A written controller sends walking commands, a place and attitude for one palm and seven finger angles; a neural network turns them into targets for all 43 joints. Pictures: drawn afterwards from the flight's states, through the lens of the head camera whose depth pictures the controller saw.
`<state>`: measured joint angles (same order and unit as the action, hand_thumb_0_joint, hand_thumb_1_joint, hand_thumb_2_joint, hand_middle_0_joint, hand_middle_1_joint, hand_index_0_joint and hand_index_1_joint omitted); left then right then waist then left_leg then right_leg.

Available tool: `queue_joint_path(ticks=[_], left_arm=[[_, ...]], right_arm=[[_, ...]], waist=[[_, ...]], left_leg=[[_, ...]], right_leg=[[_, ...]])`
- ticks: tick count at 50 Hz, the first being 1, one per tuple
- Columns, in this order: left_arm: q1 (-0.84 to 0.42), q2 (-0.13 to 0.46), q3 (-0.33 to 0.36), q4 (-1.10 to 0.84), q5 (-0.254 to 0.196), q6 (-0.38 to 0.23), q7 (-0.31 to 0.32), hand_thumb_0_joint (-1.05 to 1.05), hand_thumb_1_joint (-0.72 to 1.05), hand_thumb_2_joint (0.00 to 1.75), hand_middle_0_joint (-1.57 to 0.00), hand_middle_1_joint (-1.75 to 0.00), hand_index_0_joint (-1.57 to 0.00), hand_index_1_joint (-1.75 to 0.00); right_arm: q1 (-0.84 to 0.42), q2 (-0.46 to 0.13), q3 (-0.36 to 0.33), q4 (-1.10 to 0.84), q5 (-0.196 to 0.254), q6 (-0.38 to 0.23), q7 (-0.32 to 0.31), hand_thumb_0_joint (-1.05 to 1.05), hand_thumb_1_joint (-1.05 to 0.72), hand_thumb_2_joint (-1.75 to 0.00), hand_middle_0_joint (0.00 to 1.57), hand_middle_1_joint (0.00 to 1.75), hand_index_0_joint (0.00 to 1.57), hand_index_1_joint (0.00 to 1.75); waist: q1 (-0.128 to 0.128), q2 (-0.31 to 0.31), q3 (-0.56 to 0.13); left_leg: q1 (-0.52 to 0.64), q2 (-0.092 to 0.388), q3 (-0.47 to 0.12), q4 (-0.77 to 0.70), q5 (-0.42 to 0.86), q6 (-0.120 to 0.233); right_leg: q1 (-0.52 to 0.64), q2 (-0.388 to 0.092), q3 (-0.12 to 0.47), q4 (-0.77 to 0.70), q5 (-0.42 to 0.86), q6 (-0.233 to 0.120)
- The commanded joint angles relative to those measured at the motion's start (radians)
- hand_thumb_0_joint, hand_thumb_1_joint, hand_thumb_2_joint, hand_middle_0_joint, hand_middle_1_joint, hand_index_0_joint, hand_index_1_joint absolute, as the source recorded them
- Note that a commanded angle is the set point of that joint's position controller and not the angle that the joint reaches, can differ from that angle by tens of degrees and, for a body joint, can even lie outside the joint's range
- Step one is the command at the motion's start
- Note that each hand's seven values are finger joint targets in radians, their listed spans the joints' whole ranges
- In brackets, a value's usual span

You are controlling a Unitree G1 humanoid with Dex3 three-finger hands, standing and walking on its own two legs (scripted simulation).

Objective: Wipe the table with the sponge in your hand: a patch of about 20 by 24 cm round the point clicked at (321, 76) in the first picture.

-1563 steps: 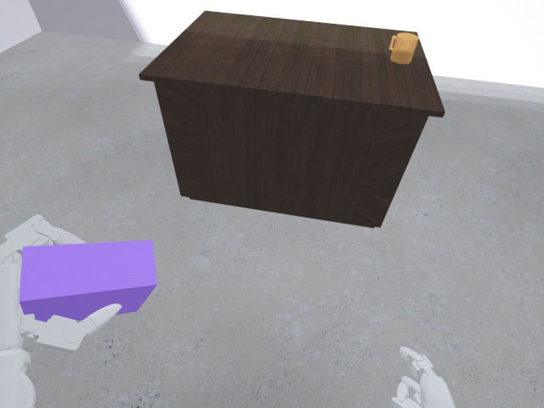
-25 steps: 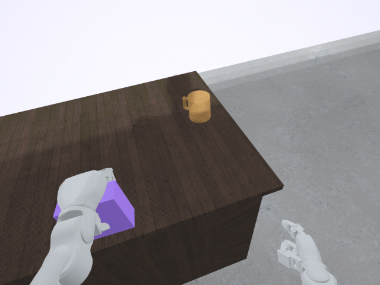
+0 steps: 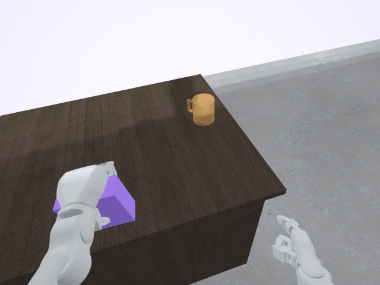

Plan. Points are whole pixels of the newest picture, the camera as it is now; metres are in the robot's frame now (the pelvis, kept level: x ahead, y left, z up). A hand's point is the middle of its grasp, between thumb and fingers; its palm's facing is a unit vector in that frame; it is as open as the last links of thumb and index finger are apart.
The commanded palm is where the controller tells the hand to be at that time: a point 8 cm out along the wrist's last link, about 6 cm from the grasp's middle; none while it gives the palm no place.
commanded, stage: move the sponge above the wiping area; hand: left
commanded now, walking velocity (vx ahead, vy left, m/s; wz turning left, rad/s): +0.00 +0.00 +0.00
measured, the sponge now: (102, 209) +0.24 +0.25 +0.03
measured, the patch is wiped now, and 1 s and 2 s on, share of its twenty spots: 0.00 0.00 0.00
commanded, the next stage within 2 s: lower the sponge onto the table in 0.66 s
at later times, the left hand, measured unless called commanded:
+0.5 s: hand (87, 193) +0.24 +0.27 +0.09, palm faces +0.12 -0.09 -0.99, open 9.5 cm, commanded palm +0.20 +0.26 +0.15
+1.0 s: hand (83, 195) +0.24 +0.28 +0.09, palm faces +0.10 -0.12 -0.99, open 9.5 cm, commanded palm +0.20 +0.27 +0.15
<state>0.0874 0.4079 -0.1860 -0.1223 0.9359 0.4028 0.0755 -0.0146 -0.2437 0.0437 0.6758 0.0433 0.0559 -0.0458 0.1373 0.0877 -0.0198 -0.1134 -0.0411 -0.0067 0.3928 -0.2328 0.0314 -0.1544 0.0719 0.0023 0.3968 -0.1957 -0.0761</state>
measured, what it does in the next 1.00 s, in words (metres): stands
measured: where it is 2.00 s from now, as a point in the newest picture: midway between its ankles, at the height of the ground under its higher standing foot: outside the picture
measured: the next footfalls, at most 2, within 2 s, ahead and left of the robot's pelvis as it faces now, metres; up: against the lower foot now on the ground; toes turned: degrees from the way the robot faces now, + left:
none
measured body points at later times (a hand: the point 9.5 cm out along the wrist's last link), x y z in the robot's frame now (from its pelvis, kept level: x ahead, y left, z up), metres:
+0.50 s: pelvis -0.01 +0.00 +0.00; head -0.03 -0.04 +0.45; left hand +0.23 +0.27 +0.14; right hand +0.24 -0.20 -0.08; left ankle -0.01 +0.10 -0.74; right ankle +0.01 -0.07 -0.74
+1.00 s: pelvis +0.00 +0.00 +0.00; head -0.02 -0.05 +0.45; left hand +0.23 +0.28 +0.14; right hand +0.25 -0.20 -0.08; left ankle -0.01 +0.10 -0.74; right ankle +0.01 -0.07 -0.74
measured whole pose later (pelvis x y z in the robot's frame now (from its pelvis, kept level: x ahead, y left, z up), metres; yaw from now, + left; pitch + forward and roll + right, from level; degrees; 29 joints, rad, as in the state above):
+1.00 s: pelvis +0.00 +0.00 +0.00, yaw +0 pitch -3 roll +0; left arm 0.07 0.42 -0.11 -0.08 0.89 0.49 0.09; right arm -0.01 -0.26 0.04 0.69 0.06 0.06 -0.05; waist 0.12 0.10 -0.02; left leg -0.11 -0.04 -0.01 0.39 -0.22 0.03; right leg -0.15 0.08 0.00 0.38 -0.18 -0.08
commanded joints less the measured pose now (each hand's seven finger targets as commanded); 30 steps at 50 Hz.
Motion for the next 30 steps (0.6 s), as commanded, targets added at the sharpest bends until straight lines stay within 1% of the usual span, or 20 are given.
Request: queue_joint_path(ticks=[1, 2, 3, 5, 7, 8, 11, 12, 13, 15, 16, 17, 18, 21, 22, 23, 26, 27, 28, 30], left_arm=[[-0.213, 0.201, 0.201, -0.177, 0.016, 0.072, 0.082, 0.0, 0.1, 1.3, -1.2, -1.6, -1.2, -1.6], [-0.182, 0.228, 0.237, -0.165, -0.003, 0.098, 0.077, 0.0, 0.1, 1.3, -1.2, -1.6, -1.2, -1.6], [-0.161, 0.172, 0.184, -0.165, -0.019, 0.121, 0.06, 0.0, 0.1, 1.3, -1.2, -1.6, -1.2, -1.6], [-0.125, 0.149, 0.148, -0.16, -0.042, 0.156, 0.026, 0.0, 0.1, 1.3, -1.2, -1.6, -1.2, -1.6], [-0.141, 0.168, 0.146, -0.161, -0.038, 0.174, -0.007, 0.0, 0.1, 1.3, -1.2, -1.6, -1.2, -1.6], [-0.161, 0.137, 0.108, -0.181, -0.037, 0.169, -0.023, 0.0, 0.1, 1.3, -1.2, -1.6, -1.2, -1.6], [-0.273, 0.2, 0.123, -0.22, 0.002, 0.113, -0.037, 0.0, 0.1, 1.3, -1.2, -1.6, -1.2, -1.6], [-0.33, 0.232, 0.139, -0.283, 0.019, 0.082, -0.031, 0.0, 0.1, 1.3, -1.2, -1.6, -1.2, -1.6], [-0.342, 0.232, 0.143, -0.303, 0.035, 0.048, -0.02, 0.0, 0.1, 1.3, -1.2, -1.6, -1.2, -1.6], [-0.326, 0.232, 0.161, -0.29, 0.042, -0.019, 0.009, 0.0, 0.1, 1.3, -1.2, -1.6, -1.2, -1.6], [-0.317, 0.262, 0.201, -0.269, 0.047, -0.04, 0.027, 0.0, 0.1, 1.3, -1.2, -1.6, -1.2, -1.6], [-0.316, 0.295, 0.238, -0.281, 0.05, -0.048, 0.045, 0.0, 0.1, 1.3, -1.2, -1.6, -1.2, -1.6], [-0.334, 0.248, 0.203, -0.245, 0.052, -0.047, 0.06, 0.0, 0.1, 1.3, -1.2, -1.6, -1.2, -1.6], [-0.3, 0.239, 0.217, -0.149, 0.038, -0.002, 0.088, 0.0, 0.1, 1.3, -1.2, -1.6, -1.2, -1.6], [-0.283, 0.269, 0.251, -0.131, 0.027, 0.027, 0.09, 0.0, 0.1, 1.3, -1.2, -1.6, -1.2, -1.6], [-0.273, 0.202, 0.196, -0.134, 0.007, 0.054, 0.084, 0.0, 0.1, 1.3, -1.2, -1.6, -1.2, -1.6], [-0.196, 0.169, 0.16, -0.099, -0.032, 0.122, 0.044, 0.0, 0.1, 1.3, -1.2, -1.6, -1.2, -1.6], [-0.17, 0.189, 0.184, -0.083, -0.035, 0.139, 0.029, 0.0, 0.1, 1.3, -1.2, -1.6, -1.2, -1.6], [-0.176, 0.153, 0.138, -0.099, -0.039, 0.149, 0.007, 0.0, 0.1, 1.3, -1.2, -1.6, -1.2, -1.6], [-0.209, 0.161, 0.116, -0.114, -0.026, 0.15, -0.023, 0.0, 0.1, 1.3, -1.2, -1.6, -1.2, -1.6]], right_arm=[[-0.239, -0.103, -0.04, -0.161, 0.007, -0.037, 0.018, 0.0, -0.9, -0.9, 0.2, 0.3, 0.2, 0.3], [-0.257, -0.113, -0.039, -0.159, 0.011, -0.034, 0.021, 0.0, -0.9, -0.9, 0.2, 0.3, 0.2, 0.3], [-0.257, -0.11, -0.036, -0.171, 0.014, -0.028, 0.023, 0.0, -0.9, -0.9, 0.2, 0.3, 0.2, 0.3], [-0.263, -0.116, -0.034, -0.177, 0.021, -0.017, 0.021, 0.0, -0.9, -0.9, 0.2, 0.3, 0.2, 0.3], [-0.277, -0.123, -0.028, -0.183, 0.025, -0.011, 0.016, 0.0, -0.9, -0.9, 0.2, 0.3, 0.2, 0.3], [-0.258, -0.119, -0.028, -0.196, 0.025, -0.011, 0.011, 0.0, -0.9, -0.9, 0.2, 0.3, 0.2, 0.3], [-0.244, -0.12, -0.027, -0.194, 0.015, -0.02, -0.005, 0.0, -0.9, -0.9, 0.2, 0.3, 0.2, 0.3], [-0.25, -0.117, -0.026, -0.2, 0.009, -0.03, -0.01, 0.0, -0.9, -0.9, 0.2, 0.3, 0.2, 0.3], [-0.225, -0.107, -0.029, -0.205, 0.004, -0.043, -0.015, 0.0, -0.9, -0.9, 0.2, 0.3, 0.2, 0.3], [-0.202, -0.1, -0.034, -0.187, -0.007, -0.059, -0.022, 0.0, -0.9, -0.9, 0.2, 0.3, 0.2, 0.3], [-0.19, -0.1, -0.037, -0.174, -0.01, -0.063, -0.024, 0.0, -0.9, -0.9, 0.2, 0.3, 0.2, 0.3], [-0.204, -0.104, -0.038, -0.17, -0.01, -0.068, -0.025, 0.0, -0.9, -0.9, 0.2, 0.3, 0.2, 0.3], [-0.194, -0.093, -0.035, -0.167, -0.007, -0.072, -0.025, 0.0, -0.9, -0.9, 0.2, 0.3, 0.2, 0.3], [-0.216, -0.105, -0.04, -0.146, 0.004, -0.062, -0.013, 0.0, -0.9, -0.9, 0.2, 0.3, 0.2, 0.3], [-0.238, -0.111, -0.037, -0.145, 0.01, -0.061, -0.008, 0.0, -0.9, -0.9, 0.2, 0.3, 0.2, 0.3], [-0.242, -0.106, -0.038, -0.155, 0.015, -0.057, -0.004, 0.0, -0.9, -0.9, 0.2, 0.3, 0.2, 0.3], [-0.262, -0.116, -0.037, -0.162, 0.021, -0.042, 0.006, 0.0, -0.9, -0.9, 0.2, 0.3, 0.2, 0.3], [-0.27, -0.12, -0.036, -0.163, 0.022, -0.039, 0.007, 0.0, -0.9, -0.9, 0.2, 0.3, 0.2, 0.3], [-0.264, -0.12, -0.034, -0.176, 0.024, -0.034, 0.007, 0.0, -0.9, -0.9, 0.2, 0.3, 0.2, 0.3], [-0.259, -0.124, -0.03, -0.183, 0.025, -0.027, 0.005, 0.0, -0.9, -0.9, 0.2, 0.3, 0.2, 0.3]], waist=[[0.011, -0.042, -0.177], [0.015, -0.042, -0.155], [0.007, -0.05, -0.165], [-0.008, -0.081, -0.136], [-0.019, -0.065, -0.105], [-0.029, -0.079, -0.127], [-0.035, -0.057, -0.171], [-0.031, -0.02, -0.196], [-0.022, -0.017, -0.25], [-0.014, -0.009, -0.255], [-0.009, -0.024, -0.239], [0.001, 0.012, -0.24], [-0.009, -0.008, -0.219], [0.002, -0.002, -0.153], [0.012, 0.0, -0.134], [0.005, 0.0, -0.16], [0.0, -0.065, -0.148], [0.002, -0.08, -0.139], [-0.013, -0.094, -0.14], [-0.024, -0.099, -0.141]], left_leg=[[-0.011, 0.001, -0.083, -0.044, 0.275, -0.001], [-0.013, -0.003, -0.085, -0.047, 0.255, 0.0], [-0.026, -0.002, -0.072, -0.047, 0.257, 0.002], [-0.032, -0.002, -0.072, -0.043, 0.241, 0.006], [-0.034, -0.003, -0.079, -0.046, 0.2, 0.011], [-0.037, -0.001, -0.074, -0.041, 0.191, 0.019], [-0.016, -0.006, -0.082, -0.031, 0.171, 0.026], [0.008, -0.006, -0.088, -0.03, 0.165, 0.03], [0.014, -0.007, -0.087, -0.021, 0.182, 0.034], [0.033, -0.004, -0.093, -0.022, 0.206, 0.027], [0.029, -0.003, -0.095, -0.024, 0.209, 0.022], [0.037, -0.003, -0.103, -0.033, 0.192, 0.021], [0.019, -0.001, -0.095, -0.038, 0.192, 0.017], [-0.012, 0.0, -0.093, -0.061, 0.181, 0.002], [-0.016, -0.005, -0.099, -0.069, 0.168, 0.001], [-0.023, -0.002, -0.081, -0.068, 0.179, 0.004], [-0.037, -0.005, -0.076, -0.063, 0.19, 0.004], [-0.038, -0.006, -0.077, -0.064, 0.172, 0.006], [-0.048, -0.006, -0.07, -0.057, 0.172, 0.012], [-0.049, -0.006, -0.074, -0.051, 0.16, 0.016]], right_leg=[[0.127, -0.047, 0.141, -0.044, 0.231, -0.021], [0.12, -0.041, 0.163, -0.053, 0.206, -0.026], [0.137, -0.049, 0.135, -0.043, 0.224, -0.016], [0.119, -0.054, 0.131, -0.05, 0.221, -0.006], [0.083, -0.049, 0.148, -0.061, 0.16, -0.009], [0.09, -0.053, 0.123, -0.053, 0.149, -0.001], [0.084, -0.055, 0.134, -0.056, 0.11, 0.0], [0.082, -0.045, 0.153, -0.056, 0.092, -0.007], [0.11, -0.047, 0.133, -0.041, 0.098, -0.006], [0.111, -0.043, 0.135, -0.047, 0.123, -0.011], [0.107, -0.04, 0.144, -0.052, 0.125, -0.015], [0.11, -0.034, 0.173, -0.062, 0.108, -0.023], [0.101, -0.038, 0.139, -0.059, 0.101, -0.019], [0.082, -0.043, 0.142, -0.074, 0.086, -0.024], [0.084, -0.038, 0.164, -0.08, 0.065, -0.031], [0.108, -0.046, 0.128, -0.067, 0.09, -0.02], [0.118, -0.056, 0.128, -0.066, 0.133, -0.005], [0.109, -0.051, 0.143, -0.072, 0.106, -0.007], [0.113, -0.054, 0.126, -0.065, 0.118, 0.0], [0.098, -0.058, 0.128, -0.066, 0.104, 0.004]])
